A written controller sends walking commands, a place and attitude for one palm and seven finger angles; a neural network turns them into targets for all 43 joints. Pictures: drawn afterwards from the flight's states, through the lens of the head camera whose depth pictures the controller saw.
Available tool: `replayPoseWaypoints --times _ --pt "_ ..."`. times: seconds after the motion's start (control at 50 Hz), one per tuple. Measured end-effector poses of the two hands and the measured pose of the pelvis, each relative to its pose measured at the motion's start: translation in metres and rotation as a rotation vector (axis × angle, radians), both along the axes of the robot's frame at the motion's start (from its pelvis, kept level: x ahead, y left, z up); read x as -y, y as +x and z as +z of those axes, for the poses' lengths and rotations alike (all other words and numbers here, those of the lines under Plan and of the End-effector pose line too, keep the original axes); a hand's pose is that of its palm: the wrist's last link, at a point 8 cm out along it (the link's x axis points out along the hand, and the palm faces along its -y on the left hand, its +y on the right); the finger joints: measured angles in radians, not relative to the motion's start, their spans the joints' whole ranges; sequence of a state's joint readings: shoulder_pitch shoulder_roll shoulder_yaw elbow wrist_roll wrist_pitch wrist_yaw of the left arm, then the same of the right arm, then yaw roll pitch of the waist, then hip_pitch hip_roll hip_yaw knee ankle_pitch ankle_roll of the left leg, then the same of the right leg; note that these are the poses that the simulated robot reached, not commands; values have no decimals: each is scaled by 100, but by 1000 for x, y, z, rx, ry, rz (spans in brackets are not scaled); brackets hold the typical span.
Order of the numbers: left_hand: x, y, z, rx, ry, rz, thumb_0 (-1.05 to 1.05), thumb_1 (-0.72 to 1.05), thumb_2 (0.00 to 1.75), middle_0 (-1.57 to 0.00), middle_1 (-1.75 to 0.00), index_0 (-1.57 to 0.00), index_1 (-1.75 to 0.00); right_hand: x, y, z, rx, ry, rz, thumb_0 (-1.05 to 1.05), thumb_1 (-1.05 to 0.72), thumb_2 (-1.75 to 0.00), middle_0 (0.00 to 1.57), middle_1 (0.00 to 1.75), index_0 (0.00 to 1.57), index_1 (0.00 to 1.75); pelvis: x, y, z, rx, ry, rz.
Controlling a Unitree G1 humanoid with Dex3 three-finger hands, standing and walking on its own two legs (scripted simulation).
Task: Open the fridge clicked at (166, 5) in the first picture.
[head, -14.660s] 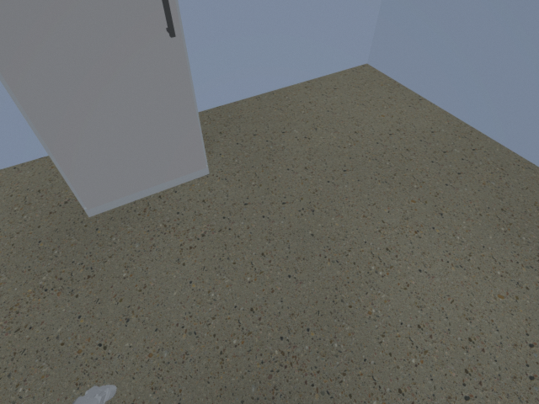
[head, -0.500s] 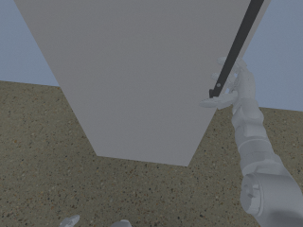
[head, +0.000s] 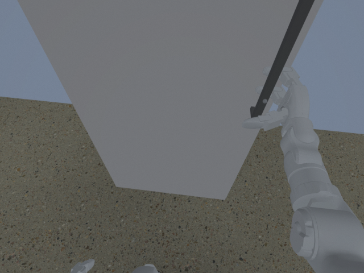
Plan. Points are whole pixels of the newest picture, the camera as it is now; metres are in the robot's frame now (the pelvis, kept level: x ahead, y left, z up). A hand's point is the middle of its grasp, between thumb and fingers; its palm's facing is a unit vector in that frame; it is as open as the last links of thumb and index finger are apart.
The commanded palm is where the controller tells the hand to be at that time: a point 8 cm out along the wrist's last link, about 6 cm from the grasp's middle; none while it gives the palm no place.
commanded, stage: grip the handle and tug to test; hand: right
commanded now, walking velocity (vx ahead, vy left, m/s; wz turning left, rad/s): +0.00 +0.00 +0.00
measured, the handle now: (272, 70) +0.52 -0.12 +0.18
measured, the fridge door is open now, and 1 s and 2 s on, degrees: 0 0 2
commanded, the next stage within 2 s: pull the door a little, standing still in 1.42 s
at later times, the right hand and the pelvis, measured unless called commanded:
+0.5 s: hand (262, 100) +0.47 -0.11 +0.13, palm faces -0.03 +1.00 +0.00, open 8.5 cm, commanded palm +0.44 -0.16 +0.14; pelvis +0.01 +0.00 +0.00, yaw +0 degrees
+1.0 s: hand (256, 101) +0.47 -0.10 +0.13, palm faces -0.01 +1.00 -0.01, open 5.1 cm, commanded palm +0.44 -0.15 +0.14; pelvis +0.00 +0.00 +0.00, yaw +0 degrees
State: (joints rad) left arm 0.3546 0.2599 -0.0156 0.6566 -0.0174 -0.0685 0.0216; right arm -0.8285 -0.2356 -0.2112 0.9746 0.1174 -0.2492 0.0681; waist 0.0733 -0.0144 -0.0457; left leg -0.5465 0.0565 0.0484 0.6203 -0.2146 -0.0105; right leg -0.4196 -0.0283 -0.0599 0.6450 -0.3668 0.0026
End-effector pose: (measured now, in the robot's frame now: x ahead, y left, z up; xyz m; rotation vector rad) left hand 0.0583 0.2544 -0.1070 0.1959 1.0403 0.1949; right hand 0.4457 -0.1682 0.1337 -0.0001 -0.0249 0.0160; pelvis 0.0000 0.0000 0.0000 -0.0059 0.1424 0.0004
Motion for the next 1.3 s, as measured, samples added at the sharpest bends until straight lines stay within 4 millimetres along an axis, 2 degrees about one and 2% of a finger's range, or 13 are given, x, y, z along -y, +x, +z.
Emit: replayPoseWaypoints --times 0.1,0.22,0.4,0.56,0.7,0.82,1.12,1.3 --pt "2 1 0 1 -5 -2 1 90 90 -20 -30 -20 -30 -2 0 -1 -4 12 3 -1 48 -31 30 121 31 120 1 1 0 0 0 3" --pt "4 3 0 5 -9 3 1 90 90 -20 -30 -20 -30 1 0 -4 -7 1 -8 -1 32 -38 32 123 32 123 1 2 0 1 1 5" --pt "5 3 -1 -9 -8 1 1 90 90 -20 -30 -20 -30 2 5 -3 -12 0 -5 -1 -4 -54 36 128 36 128 2 4 0 -5 2 1" --pt "5 7 -2 -15 -18 -8 1 90 90 -20 -30 -20 -30 -9 2 -2 -13 3 15 0 -41 -69 39 133 40 133 2 8 1 -3 3 -1" --pt "4 12 0 7 -15 1 1 90 90 -20 -30 -20 -30 -10 4 -4 -12 -8 1 1 -69 -81 43 138 43 137 0 7 1 0 1 6" --pt "3 13 0 13 -15 6 1 90 90 -20 -30 -20 -30 -16 2 -4 -14 6 14 2 -78 -85 44 140 44 139 -2 7 2 4 0 7" --pt "-3 3 0 4 -9 16 1 90 90 -20 -30 -20 -30 -17 1 -4 -18 -1 1 2 -78 -84 44 140 43 140 -5 2 2 6 -4 11" --pt "-5 3 4 22 -15 50 1 90 90 -20 -30 -20 -30 -16 -3 -3 -1 18 -1 3 -78 -80 41 140 42 140 -5 8 4 13 -4 34"
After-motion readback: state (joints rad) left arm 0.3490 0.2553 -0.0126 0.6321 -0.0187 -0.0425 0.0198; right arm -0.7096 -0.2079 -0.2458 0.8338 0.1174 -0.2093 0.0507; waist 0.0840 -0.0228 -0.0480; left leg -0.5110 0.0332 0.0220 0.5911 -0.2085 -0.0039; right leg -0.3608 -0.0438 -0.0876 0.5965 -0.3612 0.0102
